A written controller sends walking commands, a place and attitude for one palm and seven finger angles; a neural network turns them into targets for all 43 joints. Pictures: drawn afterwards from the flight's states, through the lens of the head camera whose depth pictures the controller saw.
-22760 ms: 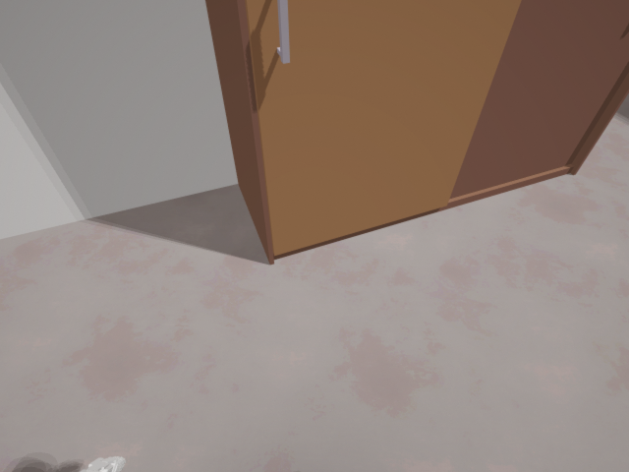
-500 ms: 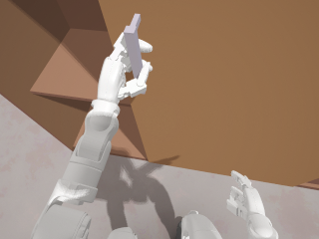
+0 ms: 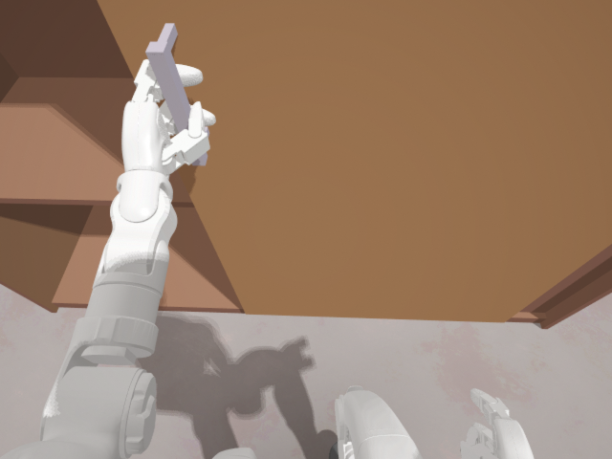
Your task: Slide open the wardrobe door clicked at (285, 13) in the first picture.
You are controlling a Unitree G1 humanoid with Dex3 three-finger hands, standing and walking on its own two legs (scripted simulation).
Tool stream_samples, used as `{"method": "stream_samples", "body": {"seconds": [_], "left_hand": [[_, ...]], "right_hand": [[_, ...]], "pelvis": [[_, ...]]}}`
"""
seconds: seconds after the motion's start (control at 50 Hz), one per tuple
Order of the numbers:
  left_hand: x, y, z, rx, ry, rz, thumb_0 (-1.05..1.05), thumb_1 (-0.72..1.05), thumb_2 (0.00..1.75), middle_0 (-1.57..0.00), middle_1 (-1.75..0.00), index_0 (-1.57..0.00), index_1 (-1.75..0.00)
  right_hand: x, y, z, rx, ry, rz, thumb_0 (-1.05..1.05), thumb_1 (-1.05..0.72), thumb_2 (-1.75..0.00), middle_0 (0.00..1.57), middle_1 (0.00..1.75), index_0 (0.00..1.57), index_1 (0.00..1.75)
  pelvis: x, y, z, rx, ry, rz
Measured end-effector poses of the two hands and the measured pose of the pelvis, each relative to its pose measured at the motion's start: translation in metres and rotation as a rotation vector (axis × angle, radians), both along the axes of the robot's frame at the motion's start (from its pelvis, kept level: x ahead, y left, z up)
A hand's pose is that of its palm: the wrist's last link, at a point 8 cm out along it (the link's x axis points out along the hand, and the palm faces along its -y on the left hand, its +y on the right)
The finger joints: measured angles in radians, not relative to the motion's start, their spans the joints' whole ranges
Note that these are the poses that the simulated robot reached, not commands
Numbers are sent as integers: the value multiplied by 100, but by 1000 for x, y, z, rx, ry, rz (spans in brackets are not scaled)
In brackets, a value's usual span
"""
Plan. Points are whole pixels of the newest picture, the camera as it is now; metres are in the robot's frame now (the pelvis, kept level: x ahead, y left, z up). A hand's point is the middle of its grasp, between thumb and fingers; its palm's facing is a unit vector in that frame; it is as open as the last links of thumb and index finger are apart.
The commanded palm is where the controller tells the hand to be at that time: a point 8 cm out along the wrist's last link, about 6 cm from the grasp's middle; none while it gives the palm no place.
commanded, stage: step sideways, sliding the door along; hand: left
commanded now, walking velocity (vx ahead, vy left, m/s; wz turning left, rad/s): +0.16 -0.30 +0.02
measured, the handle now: (185, 101) +0.49 +0.18 +0.16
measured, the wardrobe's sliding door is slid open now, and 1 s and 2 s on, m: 0.67 0.67 0.67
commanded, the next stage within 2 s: stop walking and hold the door there in 0.40 s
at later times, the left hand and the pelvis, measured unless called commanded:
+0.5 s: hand (218, 126) +0.46 +0.13 +0.16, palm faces +0.61 -0.79 -0.10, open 6.7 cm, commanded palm +0.41 +0.15 +0.14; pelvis +0.05 -0.21 -0.01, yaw +4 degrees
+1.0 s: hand (211, 126) +0.46 +0.14 +0.15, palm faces +0.70 -0.67 -0.25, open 6.6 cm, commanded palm +0.41 +0.15 +0.14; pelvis +0.11 -0.24 +0.01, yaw +3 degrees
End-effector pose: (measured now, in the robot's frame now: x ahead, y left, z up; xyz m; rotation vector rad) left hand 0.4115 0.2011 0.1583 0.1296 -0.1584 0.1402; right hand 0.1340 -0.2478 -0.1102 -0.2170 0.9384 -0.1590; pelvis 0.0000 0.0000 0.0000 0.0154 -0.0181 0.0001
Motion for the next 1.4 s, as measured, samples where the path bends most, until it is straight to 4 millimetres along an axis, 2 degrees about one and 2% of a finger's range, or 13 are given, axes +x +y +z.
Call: {"method": "stream_samples", "body": {"seconds": [0.1,0.22,0.34,0.46,0.52,0.58,0.66,0.76,0.88,0.98,1.12,1.28,1.4], "left_hand": [[-3,-10,3,-13,45,116,2,80,84,-41,-140,-20,-138],[-4,-24,0,-31,3,316,2,80,86,-41,-140,-11,-134],[-4,-30,0,-50,13,400,2,80,87,-36,-136,-8,-137],[-5,-35,0,-35,16,467,2,81,87,-31,-136,-6,-132],[-4,-39,0,-20,14,529,1,80,88,-31,-134,-3,-132],[-6,-36,1,110,41,564,-4,74,88,-34,-132,-4,-134],[-7,-36,7,151,117,624,-7,68,86,-37,-130,-14,-135],[-6,-40,10,104,152,694,-6,66,88,-38,-126,-20,-134],[-6,-40,9,92,142,704,-5,64,90,-38,-128,-23,-134],[-6,-38,8,98,116,671,-6,64,90,-38,-131,-23,-133],[-9,-32,5,106,85,583,-6,67,85,-36,-134,-20,-129],[-12,-33,7,107,119,534,-5,74,82,-28,-128,-12,-123],[-13,-35,8,100,140,531,-4,77,83,-24,-124,-10,-120]], "right_hand": [[-17,-43,-5,10,124,28,1,-91,-90,20,30,20,30],[6,-102,-24,50,107,64,1,-91,-90,20,30,20,30],[49,-152,-14,-53,56,67,1,-91,-90,20,30,20,30],[92,-173,0,-9,12,180,1,-91,-90,20,30,19,30],[116,-183,-6,40,-22,222,1,-91,-90,20,30,20,30],[137,-199,-12,71,-34,188,1,-91,-90,20,30,20,30],[154,-220,-5,62,-64,151,1,-91,-90,20,30,20,30],[160,-240,8,35,-73,150,1,-91,-90,20,30,20,30],[156,-258,24,-13,-82,117,1,-91,-90,20,30,20,30],[146,-265,34,-73,-97,66,1,-91,-90,20,30,20,30],[123,-247,43,-104,-124,18,1,-91,-90,20,30,19,30],[71,-209,38,-37,-129,27,1,-91,-90,20,30,20,30],[21,-211,23,-36,-52,-11,1,-91,-90,21,30,20,30]], "pelvis": [[5,-50,4,-71,17,-25],[13,-125,-13,-81,-1,17],[19,-149,-8,-61,40,84],[41,-194,-4,-51,22,74],[59,-218,-10,-40,12,80],[74,-235,-8,-25,27,92],[87,-245,4,27,62,93],[103,-253,14,50,73,85],[112,-256,16,48,66,61],[113,-246,12,18,46,49],[98,-224,7,-21,17,12],[71,-214,7,-36,6,-39],[52,-215,5,-43,17,-56]]}}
